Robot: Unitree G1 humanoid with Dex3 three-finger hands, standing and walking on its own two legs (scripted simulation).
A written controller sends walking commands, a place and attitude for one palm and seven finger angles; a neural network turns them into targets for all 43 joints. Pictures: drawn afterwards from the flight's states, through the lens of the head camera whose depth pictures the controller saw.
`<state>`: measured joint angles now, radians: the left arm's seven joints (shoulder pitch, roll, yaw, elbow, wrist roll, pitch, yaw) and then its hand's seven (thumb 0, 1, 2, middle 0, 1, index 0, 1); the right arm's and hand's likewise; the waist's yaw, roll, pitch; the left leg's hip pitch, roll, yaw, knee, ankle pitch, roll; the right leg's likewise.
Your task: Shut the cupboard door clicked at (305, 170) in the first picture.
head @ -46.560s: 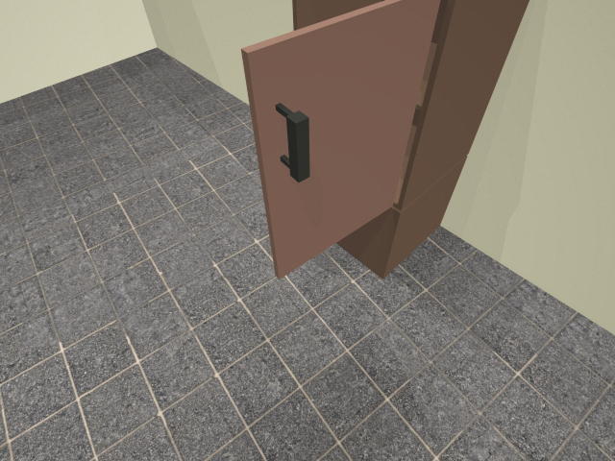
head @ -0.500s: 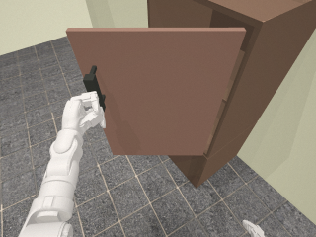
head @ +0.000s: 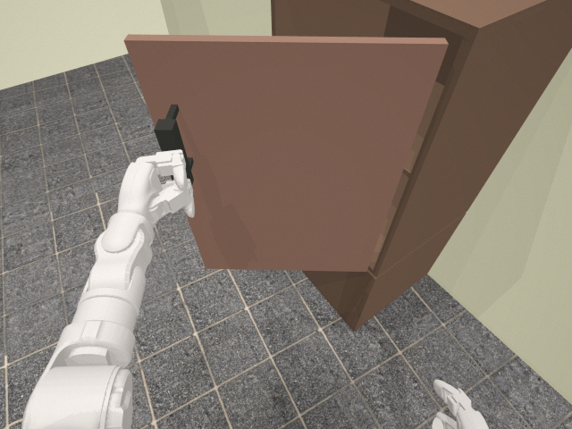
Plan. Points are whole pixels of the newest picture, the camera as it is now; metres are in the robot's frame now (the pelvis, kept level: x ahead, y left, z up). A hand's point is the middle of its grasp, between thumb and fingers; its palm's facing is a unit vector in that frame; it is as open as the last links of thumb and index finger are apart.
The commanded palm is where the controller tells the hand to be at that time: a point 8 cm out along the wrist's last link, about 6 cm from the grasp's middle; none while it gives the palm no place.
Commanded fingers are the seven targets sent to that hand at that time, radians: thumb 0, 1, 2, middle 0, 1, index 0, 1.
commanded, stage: push the door shut along its arc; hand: left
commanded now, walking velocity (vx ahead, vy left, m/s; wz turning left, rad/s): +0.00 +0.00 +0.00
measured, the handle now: (179, 147) +0.51 +0.19 +0.11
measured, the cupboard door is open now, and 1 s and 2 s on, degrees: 53 38 25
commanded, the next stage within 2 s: pull the fist back off the door in 1.68 s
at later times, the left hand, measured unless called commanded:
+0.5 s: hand (205, 159) +0.48 +0.14 +0.11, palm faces -0.16 -0.99 -0.01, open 3.1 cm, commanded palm +0.47 +0.19 +0.11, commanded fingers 0.00 0.90 0.90 -1.30 -1.50 -1.30 -1.50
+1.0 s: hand (227, 135) +0.53 +0.11 +0.12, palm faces -0.30 -0.95 +0.00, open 3.1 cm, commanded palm +0.54 +0.16 +0.11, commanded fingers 0.00 0.90 0.90 -1.30 -1.50 -1.30 -1.50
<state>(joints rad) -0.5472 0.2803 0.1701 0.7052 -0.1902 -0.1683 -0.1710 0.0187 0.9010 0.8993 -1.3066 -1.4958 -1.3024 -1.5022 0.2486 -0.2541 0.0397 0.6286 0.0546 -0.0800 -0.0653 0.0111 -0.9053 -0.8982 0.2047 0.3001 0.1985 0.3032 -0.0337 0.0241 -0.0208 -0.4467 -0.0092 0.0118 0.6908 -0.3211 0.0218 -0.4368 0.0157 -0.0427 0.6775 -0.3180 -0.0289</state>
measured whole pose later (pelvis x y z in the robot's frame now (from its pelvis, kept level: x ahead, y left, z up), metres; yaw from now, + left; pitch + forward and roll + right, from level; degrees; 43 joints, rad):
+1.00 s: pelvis +0.00 +0.01 -0.02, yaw -1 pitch +17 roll -2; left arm -1.16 0.51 0.24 1.31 -0.14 -0.24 -0.41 0.02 0.90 0.90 -1.30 -1.50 -1.30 -1.50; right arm 0.39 -0.31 0.03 0.69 0.02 -0.06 -0.05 0.01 -0.91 -0.90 0.21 0.30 0.20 0.30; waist -0.19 0.04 -0.05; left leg -0.78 0.01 0.01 0.86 -0.38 0.03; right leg -0.76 0.03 -0.05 0.81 -0.35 -0.02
